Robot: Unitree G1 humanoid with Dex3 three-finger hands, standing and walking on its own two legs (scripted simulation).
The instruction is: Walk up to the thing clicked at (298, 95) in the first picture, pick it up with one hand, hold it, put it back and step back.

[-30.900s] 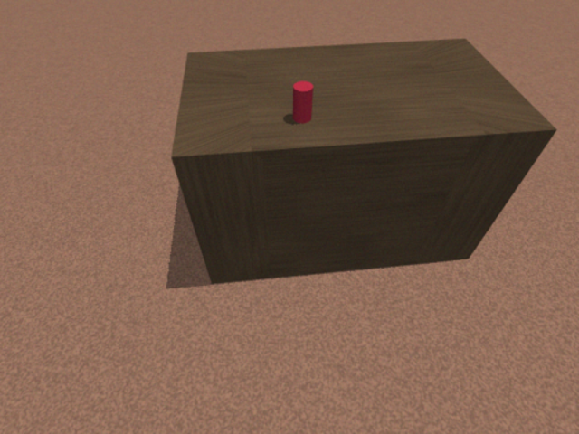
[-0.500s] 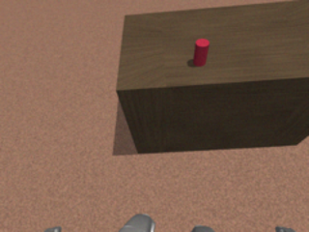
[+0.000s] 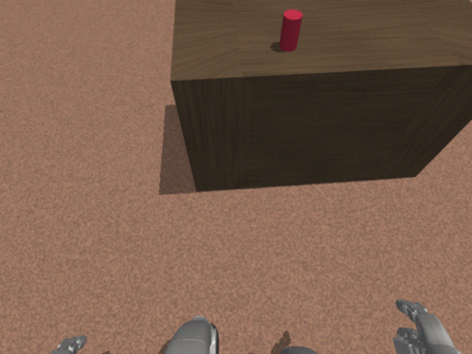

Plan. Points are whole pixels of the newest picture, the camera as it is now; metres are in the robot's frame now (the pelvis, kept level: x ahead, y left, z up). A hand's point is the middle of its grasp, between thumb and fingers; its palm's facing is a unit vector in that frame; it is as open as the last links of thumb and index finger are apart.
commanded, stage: step back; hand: right
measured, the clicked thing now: (290, 31) +0.96 -0.12 -0.05
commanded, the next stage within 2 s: stand in 1.52 s
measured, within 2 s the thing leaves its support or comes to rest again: neither
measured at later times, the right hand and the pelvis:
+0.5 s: hand out of the picture -0.08 -0.25 -0.13, palm faces -0.14 +0.90 -0.42, open 7.4 cm; pelvis -0.16 +0.01 +0.01, yaw +5 degrees
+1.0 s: hand out of the picture -0.10 -0.24 -0.12, palm faces -0.06 +0.92 -0.40, open 7.4 cm; pelvis -0.19 +0.02 +0.01, yaw +3 degrees
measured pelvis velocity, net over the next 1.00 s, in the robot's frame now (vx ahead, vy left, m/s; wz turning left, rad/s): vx -0.19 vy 0.02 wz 0.05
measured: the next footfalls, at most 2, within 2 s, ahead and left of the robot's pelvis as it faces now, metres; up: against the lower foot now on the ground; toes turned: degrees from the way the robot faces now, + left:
left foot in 0.34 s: -0.12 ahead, +0.12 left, +0.00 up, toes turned +3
right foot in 0.64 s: -0.17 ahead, -0.14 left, +0.00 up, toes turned +5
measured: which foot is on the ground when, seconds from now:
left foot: down 0.00-0.04, up 0.06-0.32, down 0.34-1.00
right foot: down 0.00-0.36, up 0.38-0.62, down 0.64-0.92, up 0.94-1.00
